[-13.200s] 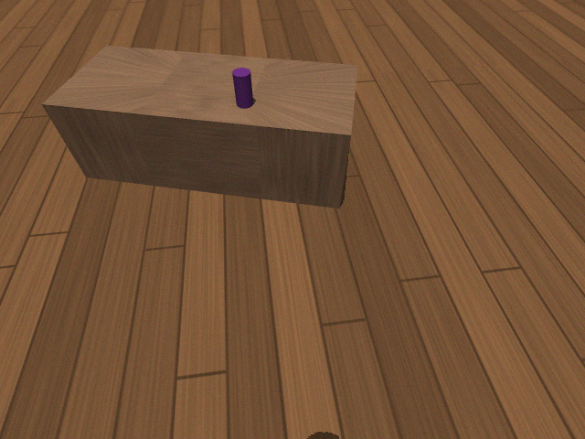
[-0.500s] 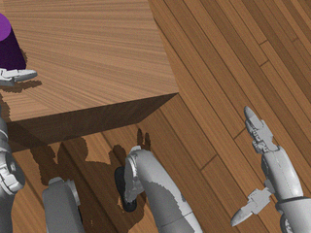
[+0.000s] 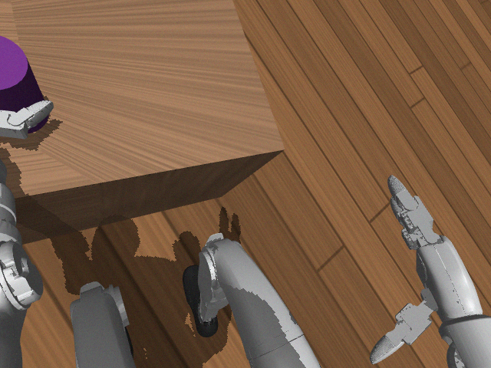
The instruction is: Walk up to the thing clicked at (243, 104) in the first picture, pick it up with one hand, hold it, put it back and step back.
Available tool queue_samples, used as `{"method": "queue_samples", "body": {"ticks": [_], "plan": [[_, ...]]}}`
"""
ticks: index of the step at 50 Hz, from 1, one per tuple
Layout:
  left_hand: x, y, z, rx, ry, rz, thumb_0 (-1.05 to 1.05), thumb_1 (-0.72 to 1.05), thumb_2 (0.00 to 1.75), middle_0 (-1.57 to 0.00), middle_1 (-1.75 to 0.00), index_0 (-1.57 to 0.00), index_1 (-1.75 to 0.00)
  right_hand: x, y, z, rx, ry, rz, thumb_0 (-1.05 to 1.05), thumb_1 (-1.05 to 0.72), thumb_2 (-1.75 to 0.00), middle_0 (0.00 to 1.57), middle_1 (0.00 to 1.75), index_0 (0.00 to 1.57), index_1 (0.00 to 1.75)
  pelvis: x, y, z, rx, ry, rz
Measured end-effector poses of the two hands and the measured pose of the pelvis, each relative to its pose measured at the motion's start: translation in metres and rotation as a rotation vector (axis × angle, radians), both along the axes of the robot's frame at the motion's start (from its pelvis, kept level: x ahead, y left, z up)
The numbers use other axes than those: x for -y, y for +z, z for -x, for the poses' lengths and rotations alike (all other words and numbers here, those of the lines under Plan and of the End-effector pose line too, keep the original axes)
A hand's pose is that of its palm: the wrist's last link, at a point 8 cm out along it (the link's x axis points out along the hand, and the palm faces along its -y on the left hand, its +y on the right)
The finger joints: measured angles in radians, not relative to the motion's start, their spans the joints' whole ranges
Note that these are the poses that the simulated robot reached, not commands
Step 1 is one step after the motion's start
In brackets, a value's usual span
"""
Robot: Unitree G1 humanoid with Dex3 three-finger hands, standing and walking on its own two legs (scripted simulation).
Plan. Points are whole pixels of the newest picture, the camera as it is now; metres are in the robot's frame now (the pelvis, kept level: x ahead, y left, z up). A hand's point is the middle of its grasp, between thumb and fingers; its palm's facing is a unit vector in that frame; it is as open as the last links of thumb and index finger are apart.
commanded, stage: settle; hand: left
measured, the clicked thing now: (8, 90) +0.56 +0.17 -0.06
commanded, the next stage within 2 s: lift in 0.94 s
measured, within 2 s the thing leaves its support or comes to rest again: leaves its support in 0.20 s
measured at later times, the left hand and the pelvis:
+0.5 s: hand (5, 78) +0.54 +0.16 -0.01, palm faces +0.14 -0.99 -0.02, open 10.2 cm; pelvis +0.01 -0.01 +0.03, yaw +1 degrees
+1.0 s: hand out of the picture +0.54 +0.17 +0.02, palm faces +0.14 -0.99 -0.03, open 10.2 cm; pelvis +0.01 +0.00 +0.05, yaw +1 degrees
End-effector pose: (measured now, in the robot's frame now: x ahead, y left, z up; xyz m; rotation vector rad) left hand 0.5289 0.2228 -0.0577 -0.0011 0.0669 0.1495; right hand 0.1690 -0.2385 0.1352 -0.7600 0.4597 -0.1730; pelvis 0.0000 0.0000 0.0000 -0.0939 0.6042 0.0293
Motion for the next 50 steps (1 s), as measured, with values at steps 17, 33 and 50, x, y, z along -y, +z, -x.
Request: {"method": "queue_samples", "body": {"ticks": [17, 33, 50], "plan": [[0.016, 0.030, 0.020, -0.082, -0.022, -0.017, -0.02, -0.51, 1.07, -0.68, -1.11, -0.77, -1.17, 0.027, -0.012, -0.015, 0.024, -0.079, -0.085, -0.01, 0.53, -0.05, 0.07, 0.06, 0.07, 0.06, 0.004, 0.025, -0.012, 0.045, -0.003, -0.026], [0.010, 0.067, 0.012, -0.045, -0.006, -0.011, -0.03, -0.54, 1.10, -0.68, -1.12, -0.77, -1.18, 0.026, -0.007, -0.008, 0.018, -0.091, -0.134, -0.01, 0.54, -0.05, 0.07, 0.06, 0.06, 0.05, 0.007, 0.040, -0.007, 0.072, 0.004, -0.039], [0.001, 0.082, 0.017, -0.050, -0.013, -0.018, -0.03, -0.55, 1.11, -0.69, -1.13, -0.78, -1.18, 0.024, -0.007, -0.005, -0.001, -0.112, -0.141, -0.01, 0.53, -0.05, 0.07, 0.06, 0.06, 0.05, 0.002, 0.049, -0.008, 0.083, 0.002, -0.029]]}}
